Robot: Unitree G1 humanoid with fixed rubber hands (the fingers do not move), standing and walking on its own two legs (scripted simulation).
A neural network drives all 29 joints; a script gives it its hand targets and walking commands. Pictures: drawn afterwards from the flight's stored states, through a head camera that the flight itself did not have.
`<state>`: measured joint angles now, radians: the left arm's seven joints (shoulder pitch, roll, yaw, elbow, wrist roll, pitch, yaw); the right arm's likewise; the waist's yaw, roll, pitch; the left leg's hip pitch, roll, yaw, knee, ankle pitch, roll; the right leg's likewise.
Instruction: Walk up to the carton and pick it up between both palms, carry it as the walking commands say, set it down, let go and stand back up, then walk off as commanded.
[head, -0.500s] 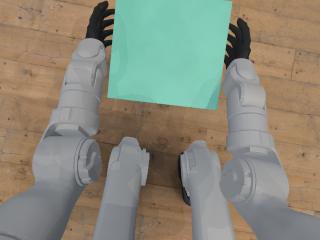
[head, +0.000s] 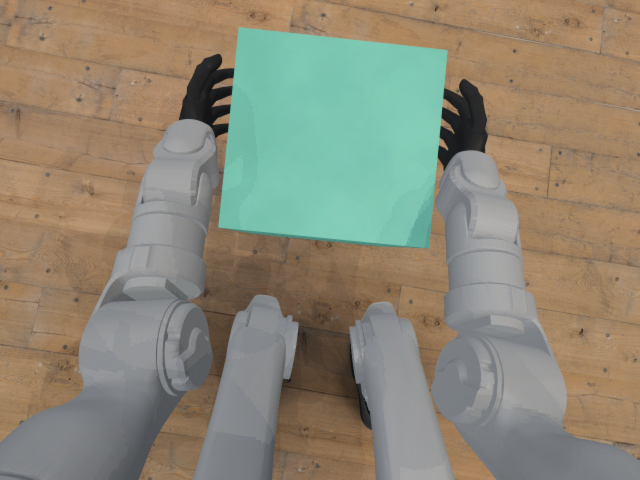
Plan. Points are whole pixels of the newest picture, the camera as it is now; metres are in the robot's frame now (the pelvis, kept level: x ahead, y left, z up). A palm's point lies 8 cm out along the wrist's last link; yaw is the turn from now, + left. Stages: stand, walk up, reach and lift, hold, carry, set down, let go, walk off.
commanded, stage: reach and lift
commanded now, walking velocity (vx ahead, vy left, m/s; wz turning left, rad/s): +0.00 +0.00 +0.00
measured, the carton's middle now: (328, 163) +0.49 +0.02 -0.15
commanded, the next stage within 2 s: none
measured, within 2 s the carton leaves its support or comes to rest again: neither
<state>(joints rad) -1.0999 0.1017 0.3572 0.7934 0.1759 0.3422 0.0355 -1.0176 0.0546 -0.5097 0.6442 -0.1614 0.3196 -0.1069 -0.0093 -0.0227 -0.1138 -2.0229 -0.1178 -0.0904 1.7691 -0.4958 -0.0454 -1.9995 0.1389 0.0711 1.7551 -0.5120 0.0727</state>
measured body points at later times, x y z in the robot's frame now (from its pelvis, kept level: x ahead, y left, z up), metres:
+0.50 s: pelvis +0.02 +0.00 +0.06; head +0.25 +0.02 +0.44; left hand +0.49 +0.16 -0.01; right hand +0.48 -0.14 +0.00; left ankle +0.11 +0.12 -0.46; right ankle +0.11 -0.13 -0.46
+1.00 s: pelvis +0.04 +0.00 +0.12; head +0.22 +0.02 +0.53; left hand +0.47 +0.16 +0.06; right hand +0.46 -0.14 +0.07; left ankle +0.11 +0.12 -0.46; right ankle +0.11 -0.13 -0.46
